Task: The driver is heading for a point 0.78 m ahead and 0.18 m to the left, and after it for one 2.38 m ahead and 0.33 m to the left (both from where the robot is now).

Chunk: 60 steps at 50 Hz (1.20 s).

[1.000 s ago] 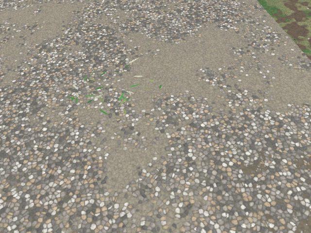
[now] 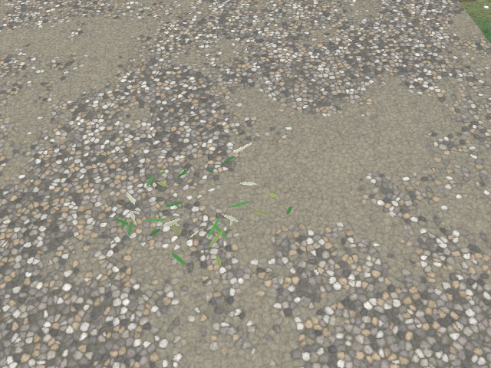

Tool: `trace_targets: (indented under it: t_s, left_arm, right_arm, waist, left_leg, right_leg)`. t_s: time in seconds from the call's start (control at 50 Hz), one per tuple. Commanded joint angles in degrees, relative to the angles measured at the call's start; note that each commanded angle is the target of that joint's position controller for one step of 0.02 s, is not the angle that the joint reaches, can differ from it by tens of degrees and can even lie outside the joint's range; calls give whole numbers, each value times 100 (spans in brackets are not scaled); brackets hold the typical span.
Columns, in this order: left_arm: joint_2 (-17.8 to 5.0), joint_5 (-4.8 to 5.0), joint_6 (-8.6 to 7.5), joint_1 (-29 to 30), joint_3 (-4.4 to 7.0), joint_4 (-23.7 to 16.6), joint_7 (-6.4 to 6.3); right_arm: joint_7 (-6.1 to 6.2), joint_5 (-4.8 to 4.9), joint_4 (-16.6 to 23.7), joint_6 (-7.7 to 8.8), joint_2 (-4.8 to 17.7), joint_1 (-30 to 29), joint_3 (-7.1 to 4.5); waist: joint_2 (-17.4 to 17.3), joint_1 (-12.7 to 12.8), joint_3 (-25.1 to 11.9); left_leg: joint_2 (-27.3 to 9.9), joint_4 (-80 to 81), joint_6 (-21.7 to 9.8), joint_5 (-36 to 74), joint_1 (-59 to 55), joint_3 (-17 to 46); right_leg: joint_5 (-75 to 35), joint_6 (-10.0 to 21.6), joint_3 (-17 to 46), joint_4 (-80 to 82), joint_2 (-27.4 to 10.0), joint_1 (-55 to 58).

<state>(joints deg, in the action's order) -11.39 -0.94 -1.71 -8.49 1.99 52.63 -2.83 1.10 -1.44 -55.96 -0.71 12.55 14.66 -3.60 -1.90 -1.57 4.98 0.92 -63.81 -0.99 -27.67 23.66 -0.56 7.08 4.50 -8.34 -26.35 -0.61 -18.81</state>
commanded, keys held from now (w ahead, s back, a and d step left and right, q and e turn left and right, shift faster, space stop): q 0.28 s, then w+q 0.18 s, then w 0.54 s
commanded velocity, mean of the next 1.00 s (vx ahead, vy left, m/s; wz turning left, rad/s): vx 0.27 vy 0.00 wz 0.36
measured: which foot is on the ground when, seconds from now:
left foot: up 0.00-0.26, down 0.28-0.82, up 0.84-1.00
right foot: down 0.00-0.28, up 0.30-0.78, down 0.80-1.00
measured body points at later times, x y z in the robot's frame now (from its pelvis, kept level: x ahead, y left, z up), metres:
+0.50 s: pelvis +0.01 +0.04 +0.02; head +0.01 +0.07 +0.47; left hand +0.04 +0.34 -0.12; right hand +0.13 -0.21 -0.10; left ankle -0.03 +0.11 -0.74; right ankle +0.09 -0.09 -0.66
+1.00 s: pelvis +0.22 +0.05 +0.01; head +0.24 +0.04 +0.46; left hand +0.16 +0.31 -0.11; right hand +0.38 -0.17 -0.13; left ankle +0.17 +0.18 -0.66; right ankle +0.22 -0.03 -0.74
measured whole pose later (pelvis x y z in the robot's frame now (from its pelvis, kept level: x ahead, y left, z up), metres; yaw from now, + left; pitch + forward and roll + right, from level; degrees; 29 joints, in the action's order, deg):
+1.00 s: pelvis +0.22 +0.05 +0.01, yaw +21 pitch +1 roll +0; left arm -12.4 -0.9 -4.7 -19.7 2.6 51.5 0.7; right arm -2.3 -2.4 -50.2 2.6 15.6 15.3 -3.3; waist -3.2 0.2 0.6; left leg -2.2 -59.6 -3.5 -13.4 29.3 0.7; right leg 12.0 4.1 -3.0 -17.1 3.3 -6.2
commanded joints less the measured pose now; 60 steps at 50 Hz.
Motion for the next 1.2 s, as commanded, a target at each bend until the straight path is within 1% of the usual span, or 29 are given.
trace_targets:
  t_s: [0.02,0.1,0.18,0.24,0.26,0.28,0.3,0.32,0.34,0.36,0.38,0.4,0.44,0.5,0.58,0.68,0.74,0.78,0.8,0.82,0.84,0.86,0.88,0.9,0.92,1.0,1.08,1.14,1.2]
  left_arm:
    - [-626,-54,9,-197,128,-250,-73]
    - [-817,-70,32,-141,185,-306,-43]
    - [-1047,-96,143,-155,267,-357,29]
    - [-1219,-63,234,-83,341,-400,54]
    - [-1212,-61,275,-129,363,-385,70]
    - [-1049,-72,350,-372,369,-314,117]
    - [-525,-27,393,-372,248,-661,153]
    - [-736,-136,420,506,258,-909,120]
    - [-807,-88,398,568,285,-965,176]
    - [-909,-38,323,344,327,-881,253]
    - [-993,-81,254,175,365,-781,309]
    - [-1011,-154,217,30,381,-664,356]
    - [-869,-162,184,59,364,-663,411]
    - [-768,-133,169,214,321,-722,416]
    - [-735,-117,94,526,268,-826,431]
    - [-776,-70,-29,828,220,-1021,457]
    - [-811,-37,-107,514,225,-1052,439]
    - [-850,-60,-195,-494,279,-736,358]
    - [-1205,-124,-272,-1338,388,-536,269]
    - [-1937,-197,-293,-2080,530,-447,234]
    - [-1796,-109,-237,-1931,505,-339,276]
    - [-1343,-52,-213,-1345,389,-501,325]
    - [-1021,-28,-233,-935,308,-594,356]
    - [-849,-32,-262,-772,244,-619,351]
    - [-742,-23,-307,-798,200,-568,338]
    - [-799,63,-427,-1366,195,-235,341]
    - [-741,65,-415,-1636,147,-32,333]
    - [-824,54,-418,-1802,146,96,306]
    - [-922,37,-401,-1847,153,228,263]
  right_arm:
    - [-28,-29,128,-203,211,756,-115]
    - [-85,-34,456,-347,247,269,-96]
    - [-194,15,761,-381,393,-14,-106]
    - [-247,45,860,-335,426,200,-118]
    - [-243,35,828,-292,465,400,-131]
    - [-220,1,842,-216,673,466,-176]
    - [-155,3,1029,-182,1462,472,-335]
    - [-64,-56,886,-185,1627,814,-440]
    - [14,-50,877,-183,1366,592,-364]
    - [30,18,960,-177,1201,206,-297]
    - [5,46,1053,-139,1135,-25,-268]
    - [-27,63,1101,-75,998,-67,-232]
    - [-101,93,1047,63,932,225,-214]
    - [-121,97,921,216,975,616,-230]
    - [-92,68,767,312,970,961,-208]
    - [-98,22,665,409,1113,1091,-230]
    - [-107,29,667,459,1195,901,-247]
    - [-110,78,683,480,1133,645,-217]
    - [-131,75,748,524,876,551,-132]
    - [-150,166,979,566,410,583,-18]
    - [-138,13,921,529,775,711,-99]
    - [-166,-30,829,499,849,659,-121]
    - [-242,-26,805,502,790,501,-95]
    - [-287,-27,811,484,716,405,-83]
    - [-315,-93,790,437,688,370,-66]
    - [-374,-114,885,329,556,-70,0]
    - [-394,-81,1217,316,393,-1078,117]
    - [-395,-32,1376,332,312,-1627,199]
    - [-336,-24,1418,349,442,-1697,175]
  waist:
    - [737,-100,-705]
    - [912,-4,-759]
    - [908,121,-869]
    - [794,14,-856]
    - [559,-75,-781]
    - [-255,-87,-542]
    - [-1869,-7,-343]
    - [-1115,-371,-28]
    - [-768,-143,103]
    - [-792,106,181]
    - [-816,204,64]
    - [-638,210,-99]
    - [-247,143,-340]
    - [-396,5,-334]
    - [-467,-213,-242]
    - [-436,-349,-55]
    - [-430,-103,-19]
    - [-100,436,-282]
    - [547,819,-753]
    - [1929,945,-1220]
    - [1607,656,-936]
    - [796,367,-379]
    - [489,245,-134]
    - [519,146,-88]
    - [644,118,-106]
    - [628,146,-237]
    - [625,304,-55]
    - [662,419,43]
    - [641,325,57]
  left_leg:
    - [-150,-84,161,244,-58,-29]
    - [-311,875,131,443,-59,-149]
    - [-276,1634,-4,325,-434,-372]
    - [-189,2624,-209,540,-1036,-510]
    - [-138,3300,-316,877,-1444,-400]
    - [-541,4442,-475,895,-1554,496]
    - [-2148,5254,-1085,599,-1676,3075]
    - [-2174,5564,-1543,-508,-1013,3263]
    - [-1857,5739,-1416,-1533,-863,2923]
    - [-1567,5863,-1203,-1518,-864,2616]
    - [-1325,5848,-1102,-1000,-1125,2361]
    - [-1152,5753,-1094,-495,-1360,2125]
    - [-1085,5639,-1116,61,-1872,2049]
    - [-1088,5647,-1191,363,-2286,2033]
    - [-1145,5667,-1264,668,-2392,1975]
    - [-1280,5467,-1318,860,-2216,2016]
    - [-1315,5195,-1198,1478,-1808,1992]
    - [-965,4354,-932,2431,-1115,1615]
    - [-482,2955,-719,2594,-568,1098]
    - [410,1091,-420,884,844,286]
    - [497,192,-484,-186,1490,588]
    - [71,-171,-576,285,1634,787]
    - [-171,-63,-550,764,1522,684]
    - [-346,142,-489,1069,1400,543]
    - [-442,261,-393,1266,1303,437]
    - [-541,354,-110,1707,1595,39]
    - [-514,1531,44,2268,1651,-284]
    - [-358,2590,-47,2687,1162,-462]
    - [-221,3087,-297,2597,765,-454]
  right_leg:
    - [-1252,932,946,1159,-1525,197]
    - [-3,900,780,1289,-1644,230]
    - [594,804,677,1196,-1863,302]
    - [920,469,488,863,-1925,163]
    - [998,181,269,483,-1834,-120]
    - [1475,-235,-140,-476,-1442,-500]
    - [2963,-750,-540,-1863,-314,-1919]
    - [2610,-695,497,-2727,-124,-2080]
    - [1911,-643,798,-2932,-235,-2129]
    - [1342,-617,843,-2893,-253,-2095]
    - [1004,-598,829,-2937,-214,-2070]
    - [779,-593,808,-3019,-202,-1999]
    - [581,-594,838,-2982,-171,-2086]
    - [402,-675,839,-2540,-199,-2256]
    - [347,-749,778,-1682,-236,-2043]
    - [627,-543,713,-914,-227,-1557]
    - [751,-331,618,-497,-119,-657]
    - [497,-204,504,138,133,1056]
    - [1068,-8,1339,518,-517,2180]
    - [2561,502,3769,1403,-1922,3248]
    - [3038,768,4937,1756,-2241,2837]
    - [3254,734,4226,1652,-2051,2298]
    - [2645,630,3545,1711,-1746,1827]
    - [1962,507,2982,1822,-1472,1633]
    - [1231,441,2569,1867,-1278,1568]
    - [-1300,575,1718,1796,-1063,1819]
    - [-2142,572,1197,1841,-816,1774]
    - [-2399,532,1065,1890,-846,1781]
    - [-3070,502,1074,1699,-1108,2181]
